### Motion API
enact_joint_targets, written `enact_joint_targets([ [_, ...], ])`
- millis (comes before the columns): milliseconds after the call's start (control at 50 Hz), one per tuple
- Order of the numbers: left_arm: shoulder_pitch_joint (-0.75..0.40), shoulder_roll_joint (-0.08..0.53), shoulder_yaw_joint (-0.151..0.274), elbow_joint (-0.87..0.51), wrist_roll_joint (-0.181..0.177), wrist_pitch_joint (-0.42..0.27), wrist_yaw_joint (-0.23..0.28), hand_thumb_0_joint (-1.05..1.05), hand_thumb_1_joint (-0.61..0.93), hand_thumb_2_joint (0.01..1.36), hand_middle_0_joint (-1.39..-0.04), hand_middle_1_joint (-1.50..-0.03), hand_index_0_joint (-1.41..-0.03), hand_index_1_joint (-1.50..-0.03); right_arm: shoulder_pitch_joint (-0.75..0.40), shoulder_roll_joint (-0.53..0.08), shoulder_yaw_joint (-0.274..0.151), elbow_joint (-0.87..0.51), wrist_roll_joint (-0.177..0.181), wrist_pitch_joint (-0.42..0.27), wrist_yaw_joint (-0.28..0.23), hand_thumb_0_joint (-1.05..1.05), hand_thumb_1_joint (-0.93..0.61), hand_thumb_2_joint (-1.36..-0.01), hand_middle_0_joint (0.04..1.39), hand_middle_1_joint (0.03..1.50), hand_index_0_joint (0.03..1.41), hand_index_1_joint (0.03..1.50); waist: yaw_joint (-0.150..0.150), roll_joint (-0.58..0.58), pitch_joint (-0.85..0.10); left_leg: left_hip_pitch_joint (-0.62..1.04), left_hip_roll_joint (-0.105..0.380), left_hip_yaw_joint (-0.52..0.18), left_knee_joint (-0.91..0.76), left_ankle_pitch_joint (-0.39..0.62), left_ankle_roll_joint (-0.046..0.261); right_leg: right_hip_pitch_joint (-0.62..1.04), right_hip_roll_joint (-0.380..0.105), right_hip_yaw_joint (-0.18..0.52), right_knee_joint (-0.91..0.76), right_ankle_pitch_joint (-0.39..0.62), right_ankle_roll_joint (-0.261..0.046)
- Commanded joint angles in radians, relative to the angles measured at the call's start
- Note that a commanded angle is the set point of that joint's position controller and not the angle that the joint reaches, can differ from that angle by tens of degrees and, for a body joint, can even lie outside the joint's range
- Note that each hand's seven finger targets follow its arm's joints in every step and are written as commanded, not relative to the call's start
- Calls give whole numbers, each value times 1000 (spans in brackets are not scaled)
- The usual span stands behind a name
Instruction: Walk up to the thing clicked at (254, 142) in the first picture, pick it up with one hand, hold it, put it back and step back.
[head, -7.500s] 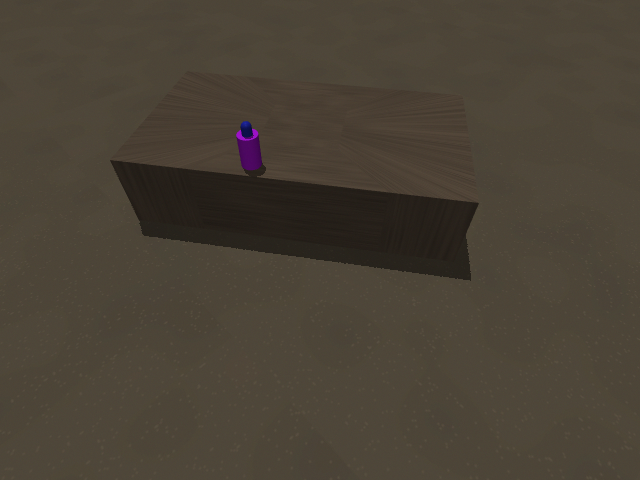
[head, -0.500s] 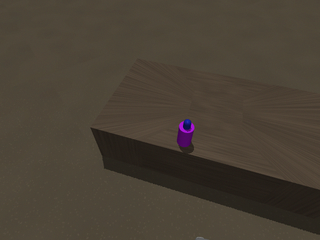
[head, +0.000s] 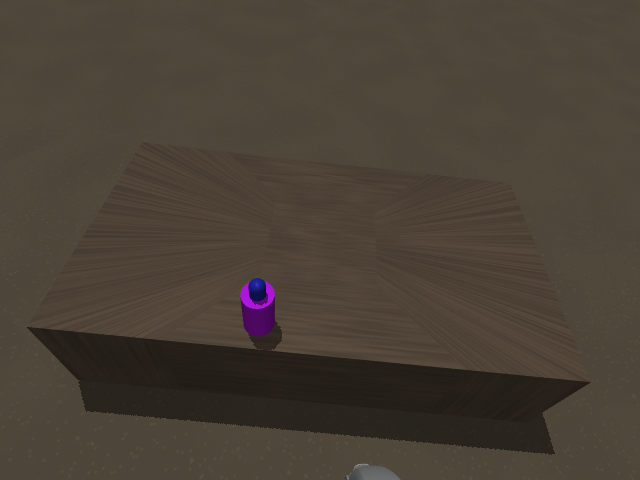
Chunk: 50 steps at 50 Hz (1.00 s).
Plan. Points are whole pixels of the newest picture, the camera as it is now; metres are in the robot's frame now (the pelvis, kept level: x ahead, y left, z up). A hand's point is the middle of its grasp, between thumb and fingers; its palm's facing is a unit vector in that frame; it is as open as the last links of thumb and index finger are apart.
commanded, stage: walk up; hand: left
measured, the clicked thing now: (258, 303) +0.56 +0.13 -0.34
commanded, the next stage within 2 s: stand in 1.86 s
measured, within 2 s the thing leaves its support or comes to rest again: neither
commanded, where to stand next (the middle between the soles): +0.16 -0.06 m, yaw -3 degrees
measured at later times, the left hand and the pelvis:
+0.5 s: hand (214, 431) +0.22 +0.15 -0.15, palm faces -0.13 -0.92 -0.37, open 7.4 cm; pelvis +0.10 -0.10 -0.01, yaw -6 degrees
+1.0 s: hand (182, 438) +0.21 +0.19 -0.15, palm faces -0.08 -0.91 -0.41, open 7.4 cm; pelvis +0.10 -0.08 -0.01, yaw -5 degrees
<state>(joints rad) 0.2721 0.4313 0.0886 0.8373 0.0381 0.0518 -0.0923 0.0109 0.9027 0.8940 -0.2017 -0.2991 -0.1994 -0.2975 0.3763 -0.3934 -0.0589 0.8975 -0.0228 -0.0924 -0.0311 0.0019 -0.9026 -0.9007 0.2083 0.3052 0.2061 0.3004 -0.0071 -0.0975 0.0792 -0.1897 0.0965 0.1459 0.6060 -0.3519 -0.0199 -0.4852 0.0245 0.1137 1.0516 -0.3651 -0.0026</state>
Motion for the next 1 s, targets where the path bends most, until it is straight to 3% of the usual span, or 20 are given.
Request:
enact_joint_targets([
  [0, -101, 154, 57, -133, -10, -40, -8, 0, 900, 900, -200, -300, -200, -300, 17, -337, -96, -84, -4, -38, -15, 0, -900, -900, 200, 300, 200, 300, -21, 283, 24, 80, 232, -116, -185, 594, 203, -68, -96, -48, -186, -3, 1],
  [80, -68, 140, 59, -115, -14, -36, -16, 0, 900, 900, -200, -300, -200, -300, -24, -359, -97, -108, -6, -17, -6, 0, -900, -900, 200, 300, 200, 300, 12, 315, -56, -44, 208, -63, -105, 466, 163, 194, -50, -185, -337, 85, -42],
  [120, 101, 190, 82, -39, -17, -52, 7, 0, 900, 900, -200, -300, -200, -300, -24, -282, -69, -124, -2, -1, -1, 0, -900, -900, 200, 300, 200, 300, 103, 88, -150, -151, 120, 12, 247, 393, 129, 457, 10, -212, -456, 145, -50],
  [140, 178, 273, 114, -30, -9, -60, 23, 0, 900, 900, -200, -300, -200, -300, 35, -205, -41, -134, 9, 5, -2, 0, -900, -900, 200, 300, 200, 300, 144, -143, -181, -320, 45, -6, 499, 169, 85, 564, -102, 36, -551, 36, -94],
  [160, 126, 346, 109, -86, -15, -66, 36, 0, 900, 900, -200, -300, -200, -300, 33, -173, -24, -167, 23, 14, -8, 0, -900, -900, 200, 300, 200, 300, 109, -297, -154, -478, -50, -54, 631, -218, 57, 481, -339, 472, -764, -91, -195],
  [180, 68, 346, 101, -98, -29, -63, 37, 0, 900, 900, -200, -300, -200, -300, -31, -271, -62, -152, 16, 30, -16, 0, -900, -900, 200, 300, 200, 300, 95, -128, -109, -438, 1, -148, 712, -223, 52, 351, -381, 526, -789, -161, -269],
  [260, -35, 238, 57, -103, -34, -85, 69, 0, 900, 900, -200, -300, -200, -300, 70, -243, -44, -70, 12, 33, 3, 0, -900, -900, 200, 300, 200, 300, 6, -41, -38, -374, 52, -167, 563, -32, 53, 216, -222, 202, -673, 115, -217],
  [420, -79, 216, 17, -81, -39, -115, 109, 0, 900, 900, -200, -300, -200, -300, -21, -196, -31, -65, 10, 64, 13, 0, -900, -900, 200, 300, 200, 300, -2, -24, -96, -167, -2, -152, 256, -29, 50, 144, -280, 151, -508, 665, -224],
  [480, -116, 226, 12, -81, -47, -103, 120, 0, 900, 900, -200, -300, -200, -300, -32, -206, -47, -66, 6, 64, 13, 0, -900, -900, 200, 300, 200, 300, -28, -8, -105, -77, -39, -153, 135, 82, 75, 73, -267, 163, -422, 556, -197],
  [520, -85, 189, 5, -72, -54, -96, 122, 0, 900, 900, -200, -300, -200, -300, -85, -257, -58, -80, 0, 54, 16, 0, -900, -900, 200, 300, 200, 300, 7, 135, -121, -45, 58, -307, 27, 337, 108, 43, -163, 90, -338, 335, -112],
  [560, -78, 167, 2, -23, -54, -87, 126, 0, 900, 900, -200, -300, -200, -300, -174, -268, -57, -95, 17, 53, 27, 0, -900, -900, 200, 300, 200, 300, 27, 200, -169, -140, 184, -457, -45, 286, 239, 162, -20, -61, -211, 25, -43],
  [580, -78, 160, 2, -7, -47, -87, 126, 0, 900, 900, -200, -300, -200, -300, -194, -257, -49, -95, 16, 54, 29, 0, -900, -900, 200, 300, 200, 300, 34, 195, -169, -176, 184, -450, -47, 280, 240, 196, -15, -57, -232, -11, -43],
  [620, -75, 178, 4, 19, -36, -97, 122, 0, 900, 900, -200, -300, -200, -300, -230, -228, -36, -88, 19, 66, 31, 0, -900, -900, 200, 300, 200, 300, 47, 175, -146, -249, 97, -350, 15, 229, 155, 229, -80, 42, -366, 34, -71],
  [680, -139, 257, 13, 32, -30, -105, 120, 0, 900, 900, -200, -300, -200, -300, -227, -210, -35, -56, 20, 86, 23, 0, -900, -900, 200, 300, 200, 300, 1, 68, -89, -186, -53, -188, 215, 72, 52, 108, -279, 297, -539, 173, -209],
  [720, -176, 245, 8, 35, -28, -105, 124, 0, 900, 900, -200, -300, -200, -300, -209, -206, -39, -36, 20, 85, 26, 0, -900, -900, 200, 300, 200, 300, -14, 40, -88, -143, -51, -192, 187, 72, 66, 80, -272, 249, -530, 229, -199],
  [760, -208, 215, -2, 38, -25, -98, 121, 0, 900, 900, -200, -300, -200, -300, -208, -211, -42, -23, 18, 80, 33, 0, -900, -900, 200, 300, 200, 300, -23, 23, -96, -69, -23, -236, 90, 144, 87, 33, -204, 148, -501, 177, -129],
  [820, -200, 163, -13, 62, -31, -83, 115, 0, 900, 900, -200, -300, -200, -300, -241, -244, -43, -14, 15, 72, 39, 0, -900, -900, 200, 300, 200, 300, 1, 124, -134, -112, 108, -423, -116, 93, 172, 121, -51, -17, -337, 5, -43],
  [860, -140, 145, -16, 99, -36, -78, 115, 0, 900, 900, -200, -300, -200, -300, -293, -252, -39, -14, 6, 70, 39, 0, -900, -900, 200, 300, 200, 300, 35, 173, -122, -176, 177, -483, -181, 53, 217, 188, -16, -74, -287, -77, -34],
  [920, -107, 149, -15, 131, -33, -85, 111, 0, 900, 900, -200, -300, -200, -300, -362, -234, -27, -11, 8, 79, 39, 0, -900, -900, 200, 300, 200, 300, 55, 185, -82, -228, 97, -364, -150, 4, 137, 236, -58, -18, -452, -22, -58],
  [980, -190, 209, -9, 118, -18, -95, 109, 0, 900, 900, -200, -300, -200, -300, -327, -206, -23, 21, 13, 95, 45, 0, -900, -900, 200, 300, 200, 300, -1, 91, -60, -132, -15, -261, -69, -93, 66, 106, -181, 171, -626, -107, -109],
])
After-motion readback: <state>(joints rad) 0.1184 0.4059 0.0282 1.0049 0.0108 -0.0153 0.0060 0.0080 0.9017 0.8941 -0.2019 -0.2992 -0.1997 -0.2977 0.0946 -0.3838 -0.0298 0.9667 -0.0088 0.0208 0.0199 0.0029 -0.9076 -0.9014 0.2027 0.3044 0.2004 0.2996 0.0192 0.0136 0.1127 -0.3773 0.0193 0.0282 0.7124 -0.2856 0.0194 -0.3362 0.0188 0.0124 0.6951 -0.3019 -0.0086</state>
